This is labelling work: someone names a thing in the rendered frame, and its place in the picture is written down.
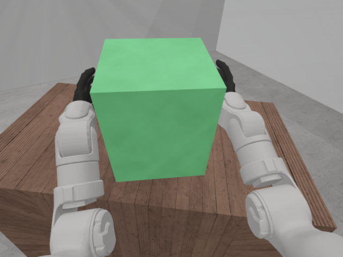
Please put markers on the right robot upper arm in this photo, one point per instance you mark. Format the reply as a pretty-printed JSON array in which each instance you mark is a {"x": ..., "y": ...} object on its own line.
[{"x": 280, "y": 215}]

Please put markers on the left robot upper arm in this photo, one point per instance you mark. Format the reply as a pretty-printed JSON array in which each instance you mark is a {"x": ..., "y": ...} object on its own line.
[{"x": 85, "y": 233}]

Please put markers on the carton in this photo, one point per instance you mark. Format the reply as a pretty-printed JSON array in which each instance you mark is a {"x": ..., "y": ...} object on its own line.
[{"x": 158, "y": 102}]

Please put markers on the left robot forearm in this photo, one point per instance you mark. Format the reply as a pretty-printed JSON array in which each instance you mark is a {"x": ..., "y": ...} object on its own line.
[{"x": 77, "y": 156}]

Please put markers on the right robot forearm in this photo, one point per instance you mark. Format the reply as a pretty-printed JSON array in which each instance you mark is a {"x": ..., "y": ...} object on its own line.
[{"x": 260, "y": 165}]

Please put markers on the robot left hand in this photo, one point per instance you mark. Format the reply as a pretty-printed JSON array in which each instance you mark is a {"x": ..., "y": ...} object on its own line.
[{"x": 82, "y": 92}]

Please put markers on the pedestal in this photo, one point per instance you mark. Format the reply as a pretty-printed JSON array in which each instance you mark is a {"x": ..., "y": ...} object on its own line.
[{"x": 193, "y": 216}]

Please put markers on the robot right hand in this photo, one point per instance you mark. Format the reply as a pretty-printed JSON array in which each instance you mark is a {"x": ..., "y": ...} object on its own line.
[{"x": 226, "y": 75}]

